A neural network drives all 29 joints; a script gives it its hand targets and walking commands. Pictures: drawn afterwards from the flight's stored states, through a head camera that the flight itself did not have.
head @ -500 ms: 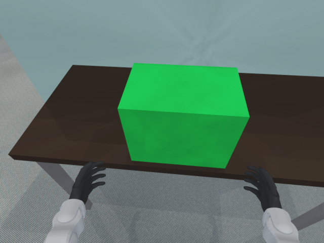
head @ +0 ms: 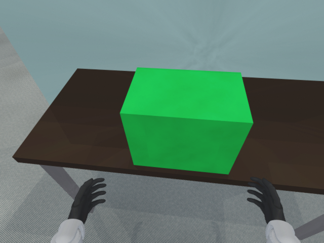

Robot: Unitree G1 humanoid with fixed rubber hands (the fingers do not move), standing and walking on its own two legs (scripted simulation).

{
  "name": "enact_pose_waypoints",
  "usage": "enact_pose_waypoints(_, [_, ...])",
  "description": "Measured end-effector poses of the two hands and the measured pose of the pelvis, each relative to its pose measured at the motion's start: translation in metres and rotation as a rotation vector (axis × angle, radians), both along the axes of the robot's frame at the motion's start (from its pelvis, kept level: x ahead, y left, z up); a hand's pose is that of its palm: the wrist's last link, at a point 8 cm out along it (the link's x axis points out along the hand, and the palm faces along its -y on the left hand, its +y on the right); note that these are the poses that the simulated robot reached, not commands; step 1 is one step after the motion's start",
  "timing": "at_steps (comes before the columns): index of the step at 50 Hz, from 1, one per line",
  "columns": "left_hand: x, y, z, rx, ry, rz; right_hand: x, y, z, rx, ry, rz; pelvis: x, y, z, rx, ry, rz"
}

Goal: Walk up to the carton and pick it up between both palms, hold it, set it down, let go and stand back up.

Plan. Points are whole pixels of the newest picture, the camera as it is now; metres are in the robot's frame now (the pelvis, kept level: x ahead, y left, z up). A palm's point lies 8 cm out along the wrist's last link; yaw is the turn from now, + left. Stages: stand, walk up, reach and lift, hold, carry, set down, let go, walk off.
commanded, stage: set down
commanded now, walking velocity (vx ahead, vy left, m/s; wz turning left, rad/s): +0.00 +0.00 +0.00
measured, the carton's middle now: (183, 121) +0.44 -0.05 +0.03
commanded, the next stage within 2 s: let go in 0.92 s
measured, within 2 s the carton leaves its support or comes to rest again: neither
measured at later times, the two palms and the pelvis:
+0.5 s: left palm (78, 228) +0.17 +0.22 -0.05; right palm (255, 226) +0.16 -0.21 -0.05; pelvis +0.00 +0.00 +0.00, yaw +0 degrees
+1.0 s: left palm (81, 233) +0.16 +0.22 -0.07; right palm (260, 236) +0.15 -0.22 -0.08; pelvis +0.00 +0.00 +0.00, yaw -2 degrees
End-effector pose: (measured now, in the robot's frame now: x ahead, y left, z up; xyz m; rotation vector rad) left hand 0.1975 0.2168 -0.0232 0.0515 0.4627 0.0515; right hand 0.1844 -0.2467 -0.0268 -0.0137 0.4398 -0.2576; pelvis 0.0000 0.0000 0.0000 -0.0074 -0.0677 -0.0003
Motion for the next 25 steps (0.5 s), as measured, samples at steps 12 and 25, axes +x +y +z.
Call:
enact_pose_waypoints(12, [0.012, 0.004, -0.003, 0.036, 0.050, -0.002, 0.003, 0.001, -0.003, -0.030, 0.046, 0.046, 0.005, -0.004, 0.002, 0.001, -0.018, -0.019])
enact_pose_waypoints(25, [-0.028, 0.007, -0.028, 0.049, 0.153, 0.030, -0.020, 0.038, -0.028, -0.013, 0.099, 0.099, 0.005, 0.001, 0.001, -0.002, -0.018, -0.006])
